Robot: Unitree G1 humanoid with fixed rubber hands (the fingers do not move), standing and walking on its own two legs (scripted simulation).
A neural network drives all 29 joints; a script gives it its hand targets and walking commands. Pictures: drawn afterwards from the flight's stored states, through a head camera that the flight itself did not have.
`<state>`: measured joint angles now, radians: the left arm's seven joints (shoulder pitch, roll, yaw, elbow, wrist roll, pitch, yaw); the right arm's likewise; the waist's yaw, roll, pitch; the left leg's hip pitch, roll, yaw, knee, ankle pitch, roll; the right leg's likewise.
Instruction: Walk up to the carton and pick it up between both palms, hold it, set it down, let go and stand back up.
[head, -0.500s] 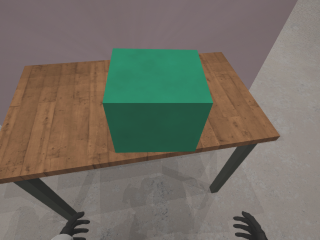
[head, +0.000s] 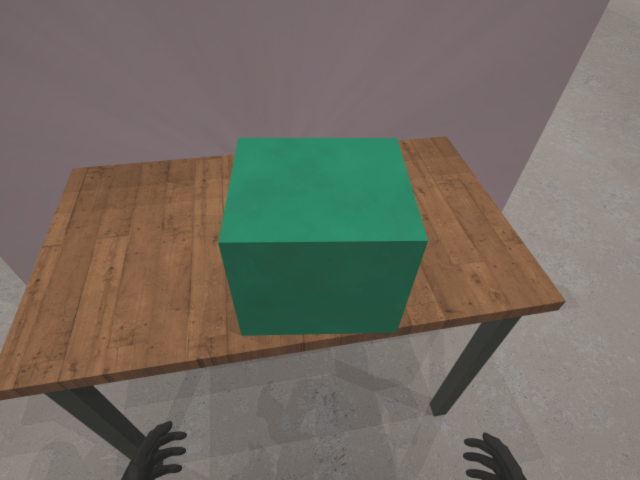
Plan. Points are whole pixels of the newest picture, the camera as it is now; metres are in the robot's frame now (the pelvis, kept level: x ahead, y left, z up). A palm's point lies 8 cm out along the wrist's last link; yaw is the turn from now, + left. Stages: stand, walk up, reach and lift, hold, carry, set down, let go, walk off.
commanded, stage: reach and lift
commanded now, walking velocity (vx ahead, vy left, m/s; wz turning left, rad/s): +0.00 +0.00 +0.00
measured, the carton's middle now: (319, 237) +0.50 +0.02 +0.01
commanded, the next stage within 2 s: none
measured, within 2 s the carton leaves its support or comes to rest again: neither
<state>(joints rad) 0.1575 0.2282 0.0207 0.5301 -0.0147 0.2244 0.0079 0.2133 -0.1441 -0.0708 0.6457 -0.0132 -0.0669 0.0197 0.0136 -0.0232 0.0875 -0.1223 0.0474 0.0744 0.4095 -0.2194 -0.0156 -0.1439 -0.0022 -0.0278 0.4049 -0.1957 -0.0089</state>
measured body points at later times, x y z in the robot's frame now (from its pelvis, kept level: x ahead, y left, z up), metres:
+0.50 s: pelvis +0.04 +0.01 +0.00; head +0.04 +0.02 +0.45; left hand +0.22 +0.25 -0.06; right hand +0.22 -0.23 -0.06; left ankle +0.01 +0.13 -0.74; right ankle +0.02 -0.11 -0.74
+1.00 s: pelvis +0.02 +0.01 +0.00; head +0.02 +0.01 +0.45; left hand +0.27 +0.25 -0.03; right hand +0.28 -0.22 -0.03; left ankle +0.01 +0.13 -0.74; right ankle +0.02 -0.11 -0.74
